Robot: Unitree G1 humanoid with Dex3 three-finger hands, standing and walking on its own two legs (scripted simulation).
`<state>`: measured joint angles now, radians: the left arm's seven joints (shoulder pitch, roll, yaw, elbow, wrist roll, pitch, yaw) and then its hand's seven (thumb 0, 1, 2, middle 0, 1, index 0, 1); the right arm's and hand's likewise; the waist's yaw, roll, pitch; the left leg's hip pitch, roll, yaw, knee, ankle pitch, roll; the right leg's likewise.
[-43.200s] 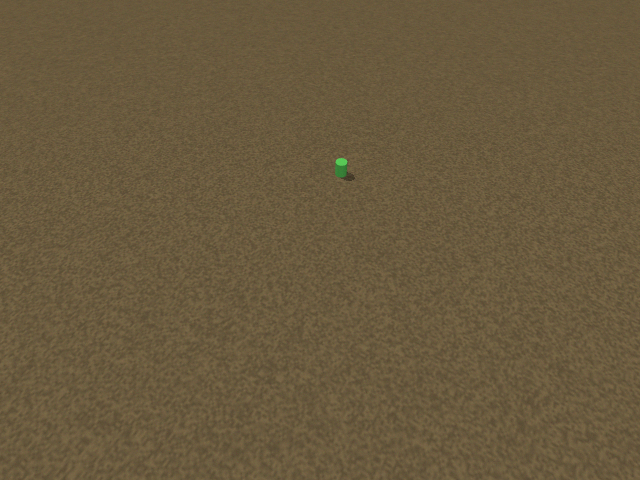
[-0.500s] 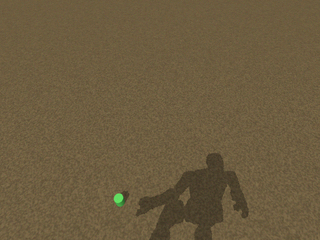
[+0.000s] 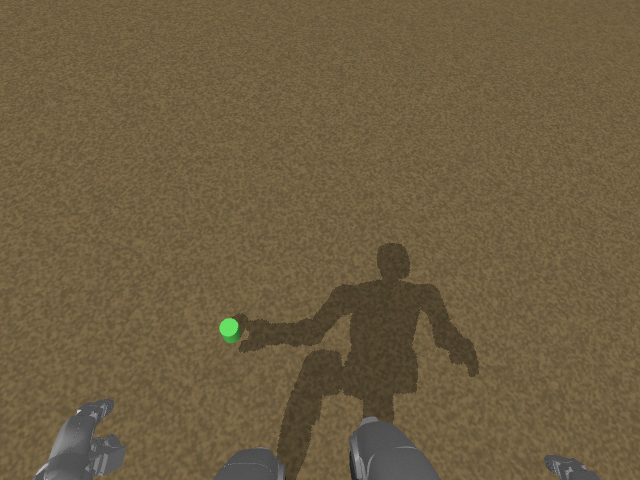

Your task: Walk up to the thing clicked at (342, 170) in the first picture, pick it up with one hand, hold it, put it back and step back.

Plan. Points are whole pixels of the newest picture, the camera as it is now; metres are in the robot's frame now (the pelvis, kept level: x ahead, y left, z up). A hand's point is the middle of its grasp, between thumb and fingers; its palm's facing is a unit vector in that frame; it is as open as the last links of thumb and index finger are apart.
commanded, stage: step back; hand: left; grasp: from above
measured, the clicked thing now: (230, 330) +0.49 +0.23 -0.72
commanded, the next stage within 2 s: none
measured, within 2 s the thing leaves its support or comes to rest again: neither
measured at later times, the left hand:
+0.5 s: hand out of the picture +0.01 +0.24 -0.14, palm faces -0.10 -0.91 -0.40, open 7.4 cm
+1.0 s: hand out of the picture -0.13 +0.26 -0.15, palm faces -0.05 -0.93 -0.37, open 7.4 cm
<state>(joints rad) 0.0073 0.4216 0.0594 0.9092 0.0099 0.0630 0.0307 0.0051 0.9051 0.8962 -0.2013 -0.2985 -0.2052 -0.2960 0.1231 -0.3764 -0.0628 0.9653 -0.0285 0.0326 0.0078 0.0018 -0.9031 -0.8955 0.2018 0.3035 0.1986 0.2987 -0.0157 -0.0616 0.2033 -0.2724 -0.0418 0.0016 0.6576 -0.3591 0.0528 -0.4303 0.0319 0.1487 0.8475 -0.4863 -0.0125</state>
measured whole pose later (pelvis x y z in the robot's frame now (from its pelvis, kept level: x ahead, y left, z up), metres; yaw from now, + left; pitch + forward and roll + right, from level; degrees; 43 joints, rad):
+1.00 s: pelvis -0.25 -0.01 +0.01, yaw -3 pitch -3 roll -1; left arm 0.17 0.40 0.09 0.80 0.02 0.08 0.01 0.01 0.91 0.90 -0.20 -0.30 -0.21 -0.30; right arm 0.15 -0.35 -0.04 0.84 -0.03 0.02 -0.02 0.01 -0.90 -0.89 0.21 0.30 0.20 0.30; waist 0.00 -0.04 0.18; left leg -0.31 0.02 -0.01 0.60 -0.24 0.02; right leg -0.41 0.10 0.15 1.13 -0.52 0.02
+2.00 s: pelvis -0.59 -0.06 +0.00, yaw -1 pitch -3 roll +1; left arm 0.24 0.37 0.07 0.93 0.05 0.01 -0.01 0.01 0.90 0.90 -0.21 -0.30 -0.21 -0.30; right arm 0.23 -0.42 -0.06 0.93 -0.03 0.04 0.01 0.00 -0.90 -0.90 0.20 0.30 0.20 0.30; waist 0.03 0.03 0.08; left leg -0.41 -0.05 -0.09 0.92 -0.43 -0.02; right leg -0.26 -0.02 0.01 0.65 -0.35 -0.02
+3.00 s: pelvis -0.54 -0.05 +0.02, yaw +1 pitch -3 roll +0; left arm 0.08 0.37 0.01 1.08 0.00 -0.01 0.00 0.00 0.91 0.90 -0.20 -0.30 -0.20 -0.30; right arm 0.02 -0.33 -0.01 1.08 -0.01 -0.01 0.01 0.00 -0.90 -0.90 0.20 0.30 0.20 0.30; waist 0.02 0.00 0.08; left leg -0.21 0.02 0.02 0.47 -0.22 0.00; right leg -0.14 -0.02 -0.04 0.45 -0.26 0.01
